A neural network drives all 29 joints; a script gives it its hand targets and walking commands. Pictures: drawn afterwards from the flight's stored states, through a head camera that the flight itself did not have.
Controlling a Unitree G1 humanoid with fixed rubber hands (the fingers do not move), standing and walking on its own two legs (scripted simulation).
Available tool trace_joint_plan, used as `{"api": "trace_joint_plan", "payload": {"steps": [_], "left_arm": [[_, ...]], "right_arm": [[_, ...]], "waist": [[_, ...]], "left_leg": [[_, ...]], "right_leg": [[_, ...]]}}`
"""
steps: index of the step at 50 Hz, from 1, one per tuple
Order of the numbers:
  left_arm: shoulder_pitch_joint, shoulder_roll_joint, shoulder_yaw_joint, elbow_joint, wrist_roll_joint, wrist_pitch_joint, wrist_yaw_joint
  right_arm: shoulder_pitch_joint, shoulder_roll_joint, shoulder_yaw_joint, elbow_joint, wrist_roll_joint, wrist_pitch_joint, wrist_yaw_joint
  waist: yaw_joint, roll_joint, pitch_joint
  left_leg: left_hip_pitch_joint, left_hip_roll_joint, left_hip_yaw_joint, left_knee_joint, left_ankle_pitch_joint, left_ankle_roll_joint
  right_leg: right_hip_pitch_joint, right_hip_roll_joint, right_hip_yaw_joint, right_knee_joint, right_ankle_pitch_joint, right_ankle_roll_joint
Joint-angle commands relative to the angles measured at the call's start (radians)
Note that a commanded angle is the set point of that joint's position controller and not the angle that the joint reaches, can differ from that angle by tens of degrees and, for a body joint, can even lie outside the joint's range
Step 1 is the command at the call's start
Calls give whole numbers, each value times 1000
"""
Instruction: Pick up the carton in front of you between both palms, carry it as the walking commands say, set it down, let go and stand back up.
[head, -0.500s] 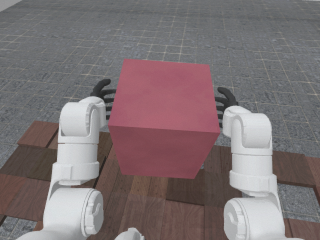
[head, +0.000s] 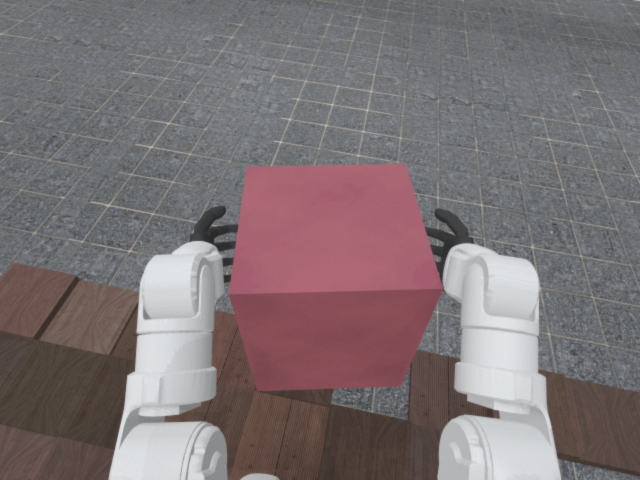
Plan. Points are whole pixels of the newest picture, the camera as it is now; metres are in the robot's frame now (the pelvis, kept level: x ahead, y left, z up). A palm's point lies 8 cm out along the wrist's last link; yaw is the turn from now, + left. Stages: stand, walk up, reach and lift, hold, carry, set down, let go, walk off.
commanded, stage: carry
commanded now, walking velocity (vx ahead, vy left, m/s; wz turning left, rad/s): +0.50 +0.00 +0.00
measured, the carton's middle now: (328, 282) +0.37 +0.02 +0.01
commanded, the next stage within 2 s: none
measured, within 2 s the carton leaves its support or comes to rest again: neither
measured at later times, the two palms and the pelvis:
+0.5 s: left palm (258, 37) +0.76 +0.18 +0.16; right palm (434, 61) +0.72 -0.11 +0.16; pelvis +0.37 +0.08 +0.01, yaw +0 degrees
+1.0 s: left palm out of the picture +1.08 +0.32 +0.11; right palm out of the picture +1.09 +0.02 +0.11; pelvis +0.72 +0.14 -0.02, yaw +2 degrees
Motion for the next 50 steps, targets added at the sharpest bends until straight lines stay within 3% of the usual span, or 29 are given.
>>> {"api": "trace_joint_plan", "payload": {"steps": [1, 4, 5, 6, 7, 8, 10, 11, 13, 16, 18, 23, 25, 26, 27, 28, 29, 30, 32, 33, 36, 40, 43, 44, 45, 46, 47, 49, 50], "left_arm": [[-849, -1125, -822, -180, -639, -60, -281], [-733, -1098, -781, -75, -629, -66, -291], [-712, -1085, -756, -54, -616, -68, -293], [-728, -1067, -738, -55, -605, -68, -293], [-751, -1069, -725, -43, -594, -67, -293], [-747, -1066, -704, -35, -590, -62, -295], [-754, -1018, -679, -22, -572, -45, -276], [-772, -1014, -670, -40, -557, -37, -262], [-780, -977, -626, -89, -511, -24, -226], [-758, -915, -597, -113, -452, -5, -173], [-699, -869, -566, -94, -402, 15, -149], [-582, -832, -486, 15, -292, 58, -152], [-611, -859, -489, 55, -285, 56, -177], [-622, -874, -493, 68, -294, 53, -190], [-638, -864, -489, 82, -315, 52, -199], [-658, -884, -520, 88, -350, 49, -206], [-754, -938, -574, 8, -413, 40, -215], [-853, -975, -622, -123, -466, 26, -214], [-968, -1050, -699, -244, -576, 22, -210], [-1001, -1079, -725, -284, -613, 20, -213], [-943, -1092, -738, -225, -645, 27, -231], [-877, -1070, -708, -149, -636, -4, -262], [-820, -1051, -695, -91, -608, -18, -272], [-793, -1043, -690, -58, -591, -17, -273], [-757, -1026, -680, -14, -569, -14, -272], [-695, -1028, -673, 33, -552, -8, -272], [-637, -1022, -666, 89, -531, -2, -272], [-606, -1031, -652, 135, -490, -6, -265], [-657, -1050, -651, 79, -481, -20, -260]], "right_arm": [[-612, 983, 687, -85, 265, -77, 182], [-523, 935, 652, -61, 225, -88, 166], [-498, 931, 651, -45, 221, -88, 167], [-476, 932, 647, -29, 218, -86, 173], [-504, 921, 646, -32, 228, -85, 179], [-553, 891, 658, -54, 240, -86, 179], [-657, 919, 733, -125, 320, -75, 183], [-748, 942, 783, -186, 372, -69, 187], [-890, 1007, 849, -283, 477, -59, 197], [-964, 1017, 847, -327, 574, -33, 211], [-902, 1001, 816, -268, 585, -3, 220], [-780, 1013, 719, -52, 567, 44, 261], [-767, 1042, 693, 35, 533, 36, 274], [-806, 1048, 682, 52, 511, 32, 276], [-809, 1058, 667, 81, 490, 37, 273], [-802, 1060, 647, 92, 473, 34, 265], [-836, 1076, 647, 42, 465, 22, 258], [-921, 1097, 656, -77, 486, 13, 249], [-907, 1051, 647, -144, 447, 9, 215], [-850, 1033, 630, -150, 408, 4, 195], [-673, 980, 599, -111, 297, -2, 151], [-695, 951, 645, -138, 270, -28, 150], [-719, 932, 691, -151, 277, -41, 152], [-700, 927, 695, -127, 272, -41, 155], [-657, 912, 692, -88, 266, -37, 162], [-615, 885, 684, -47, 266, -33, 170], [-572, 891, 685, -11, 270, -32, 178], [-599, 955, 706, 2, 320, -34, 206], [-632, 1010, 725, -19, 351, -44, 223]], "waist": [[9, -74, -391], [-35, -146, -410], [-89, -117, -457], [-173, -62, -486], [-220, 75, -473], [-192, 307, -522], [-179, 192, -549], [-172, 114, -494], [-123, 26, -453], [-160, 85, -433], [-191, 107, -422], [-166, 114, -431], [-82, 59, -462], [-17, -49, -451], [-5, -202, -535], [12, -215, -633], [1, -123, -629], [25, -42, -610], [-31, 92, -533], [-30, 81, -508], [-22, -39, -484], [-10, -185, -477], [-46, -136, -485], [-83, -95, -503], [-127, 9, -530], [-113, 234, -586], [-117, 279, -651], [-128, 145, -575], [-130, 120, -538]], "left_leg": [[-274, 57, 32, -302, 166, -21], [126, -42, 162, -557, 398, 2], [303, -63, 186, -639, 486, 28], [506, -11, 132, -679, 593, 57], [713, 80, -13, -734, 836, 93], [840, 301, -396, -716, 1246, 201], [799, 356, -508, -689, 1052, 265], [699, 357, -485, -700, 989, 270], [566, 292, -355, -762, 808, 199], [544, 228, -262, -780, 934, 139], [576, 222, -217, -780, 1053, 152], [467, 111, 19, -614, 1233, 50], [272, 112, 67, -394, 1103, 4], [10, 45, 49, -166, 584, -34], [-277, -53, -17, 79, 54, -62], [-389, -32, -78, 254, 5, -45], [-429, 12, -98, 293, 49, -16], [-441, 51, -155, 239, 36, -1], [-290, 76, -68, 17, 143, -10], [-243, 72, -34, -65, 170, -13], [-175, 73, 35, -281, 284, -17], [13, 12, 99, -617, 523, 1], [248, -28, 159, -853, 738, 2], [401, 12, 130, -849, 754, 21], [608, 144, 21, -803, 855, 59], [838, 374, -266, -714, 1179, 146], [915, 439, -416, -709, 1160, 217], [831, 428, -433, -774, 886, 183], [806, 382, -351, -794, 914, 175]], "right_leg": [[464, -294, 372, -241, 508, -119], [252, -231, 162, -168, 757, -25], [205, -194, 74, -20, 839, 16], [72, -142, 4, 179, 771, 60], [-152, -68, 5, 398, 273, 100], [-347, 55, 24, 664, -229, 146], [-448, 6, 110, 811, -223, 102], [-461, -27, 122, 795, -190, 95], [-399, -100, 132, 676, -79, 99], [-399, -57, 49, 496, -41, 97], [-408, -45, 24, 307, 12, 93], [27, 88, -145, -221, 479, 67], [379, 12, -121, -311, 661, 34], [593, -145, 83, -320, 819, -57], [855, -363, 398, -159, 1208, -172], [933, -442, 531, -111, 1094, -255], [867, -448, 558, -143, 787, -263], [824, -401, 568, -186, 570, -232], [549, -325, 457, -255, 427, -173], [452, -305, 426, -283, 356, -163], [379, -279, 292, -297, 493, -140], [351, -212, 150, -213, 610, -53], [337, -143, 33, -45, 635, 10], [245, -126, 12, 58, 558, 38], [53, -112, 1, 198, 326, 77], [-212, -40, 16, 368, -170, 121], [-319, -20, 69, 513, -289, 123], [-432, -56, 93, 538, -248, 120], [-429, -82, 68, 491, -176, 121]]}}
